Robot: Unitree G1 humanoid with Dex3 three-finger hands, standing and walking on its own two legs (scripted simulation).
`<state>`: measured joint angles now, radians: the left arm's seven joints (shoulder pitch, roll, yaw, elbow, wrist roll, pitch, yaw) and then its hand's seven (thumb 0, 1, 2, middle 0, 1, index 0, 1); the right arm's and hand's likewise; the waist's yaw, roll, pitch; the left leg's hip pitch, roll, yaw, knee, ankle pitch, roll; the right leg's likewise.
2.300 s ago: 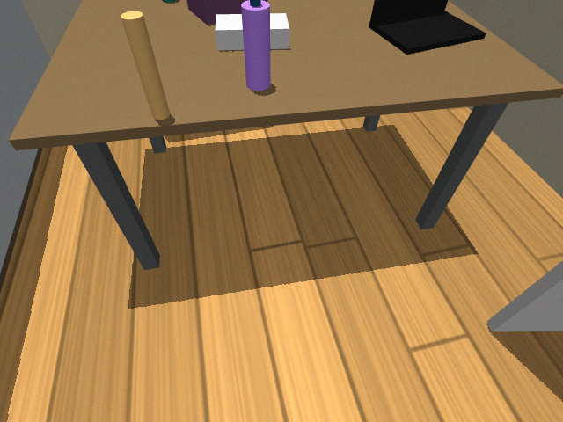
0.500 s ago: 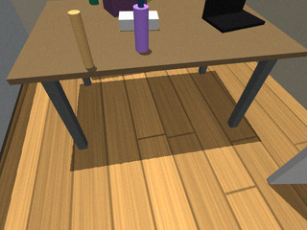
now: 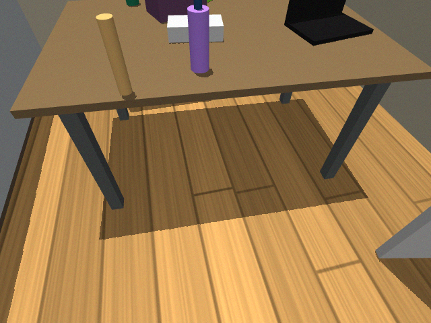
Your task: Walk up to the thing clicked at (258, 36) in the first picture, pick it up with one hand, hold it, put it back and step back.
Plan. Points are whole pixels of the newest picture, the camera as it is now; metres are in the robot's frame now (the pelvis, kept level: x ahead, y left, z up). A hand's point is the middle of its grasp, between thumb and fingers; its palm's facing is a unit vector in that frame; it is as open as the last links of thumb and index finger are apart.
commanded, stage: stand
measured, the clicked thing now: (198, 30) +0.94 +0.05 +0.10
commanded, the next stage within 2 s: walk up in 0.12 s
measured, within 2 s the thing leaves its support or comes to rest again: neither
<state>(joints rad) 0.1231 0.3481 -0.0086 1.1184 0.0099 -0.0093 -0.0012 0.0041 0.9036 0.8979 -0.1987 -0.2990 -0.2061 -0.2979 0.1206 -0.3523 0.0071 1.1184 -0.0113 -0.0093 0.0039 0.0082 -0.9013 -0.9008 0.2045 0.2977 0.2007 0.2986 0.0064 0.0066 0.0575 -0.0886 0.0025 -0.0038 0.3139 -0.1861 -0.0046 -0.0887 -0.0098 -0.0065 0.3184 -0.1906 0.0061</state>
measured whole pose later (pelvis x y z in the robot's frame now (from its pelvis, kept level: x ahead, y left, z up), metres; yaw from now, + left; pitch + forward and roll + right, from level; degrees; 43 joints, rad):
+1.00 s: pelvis +0.20 +0.18 -0.03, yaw +6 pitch -4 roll +0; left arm 0.31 0.38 0.04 0.86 0.02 -0.09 0.02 0.00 0.90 0.90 -0.20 -0.30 -0.21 -0.30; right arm 0.33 -0.43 -0.07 0.81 -0.03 0.04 0.06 0.01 -0.90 -0.90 0.20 0.30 0.20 0.30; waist 0.01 0.10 0.10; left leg -0.39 -0.02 -0.05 1.12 -0.47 0.03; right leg -0.31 -0.02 -0.08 0.63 -0.26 -0.05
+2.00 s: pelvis +0.25 +0.24 -0.02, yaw +4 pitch -3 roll +0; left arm 0.13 0.37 0.02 1.00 0.01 0.02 -0.03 0.00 0.90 0.90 -0.20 -0.30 -0.21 -0.30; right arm 0.19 -0.39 0.00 1.05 -0.02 -0.02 0.00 0.01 -0.90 -0.90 0.21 0.30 0.20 0.30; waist -0.01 -0.01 0.08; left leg -0.30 0.05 0.01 0.56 -0.22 -0.03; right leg -0.22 -0.02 0.01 0.60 -0.33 0.01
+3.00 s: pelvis +0.26 +0.26 +0.00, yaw +4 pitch -2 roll +0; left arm 0.10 0.35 0.01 1.14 0.01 -0.01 -0.01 0.00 0.90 0.90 -0.20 -0.30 -0.21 -0.30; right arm 0.08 -0.35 0.00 1.14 -0.01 -0.01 0.01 0.01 -0.90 -0.90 0.20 0.30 0.20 0.30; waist 0.00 0.00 0.06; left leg -0.18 0.03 0.01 0.36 -0.14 -0.02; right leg -0.07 -0.03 0.00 0.33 -0.22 0.03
